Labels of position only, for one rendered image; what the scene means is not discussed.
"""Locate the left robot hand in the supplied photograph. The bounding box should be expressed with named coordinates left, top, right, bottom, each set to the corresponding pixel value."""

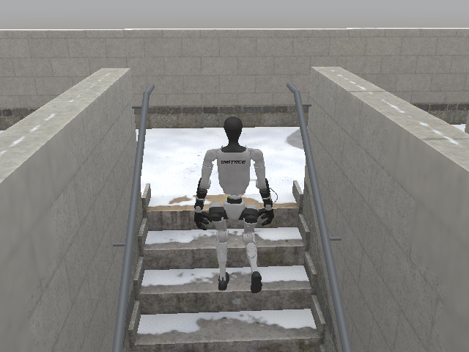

left=194, top=212, right=212, bottom=230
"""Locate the robot left upper arm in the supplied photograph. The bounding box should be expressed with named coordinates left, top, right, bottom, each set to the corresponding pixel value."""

left=200, top=149, right=218, bottom=189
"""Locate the left robot shin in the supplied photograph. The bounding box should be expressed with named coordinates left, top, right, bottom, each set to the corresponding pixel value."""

left=216, top=230, right=228, bottom=281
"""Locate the right robot forearm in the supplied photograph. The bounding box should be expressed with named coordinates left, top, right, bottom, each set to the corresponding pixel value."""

left=259, top=178, right=273, bottom=210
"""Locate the right robot hand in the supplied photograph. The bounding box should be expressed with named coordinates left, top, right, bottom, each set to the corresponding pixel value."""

left=258, top=208, right=274, bottom=226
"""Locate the left robot forearm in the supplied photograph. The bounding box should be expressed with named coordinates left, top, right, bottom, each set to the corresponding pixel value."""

left=194, top=178, right=207, bottom=213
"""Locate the robot right upper arm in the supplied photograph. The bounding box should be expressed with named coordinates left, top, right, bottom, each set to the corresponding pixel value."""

left=249, top=148, right=267, bottom=189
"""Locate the robot shin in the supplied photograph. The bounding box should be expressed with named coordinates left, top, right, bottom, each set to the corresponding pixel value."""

left=245, top=232, right=258, bottom=273
left=216, top=230, right=228, bottom=281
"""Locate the right robot shin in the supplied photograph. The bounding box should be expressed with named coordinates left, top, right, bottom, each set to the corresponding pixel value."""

left=245, top=232, right=258, bottom=273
